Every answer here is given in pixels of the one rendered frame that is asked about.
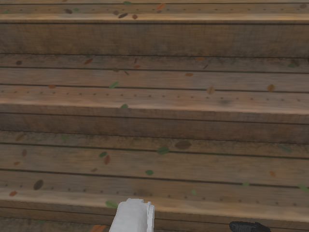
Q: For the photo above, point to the left robot thigh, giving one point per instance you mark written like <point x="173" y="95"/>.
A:
<point x="134" y="215"/>

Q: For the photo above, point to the right robot hand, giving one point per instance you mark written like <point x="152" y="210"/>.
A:
<point x="244" y="226"/>

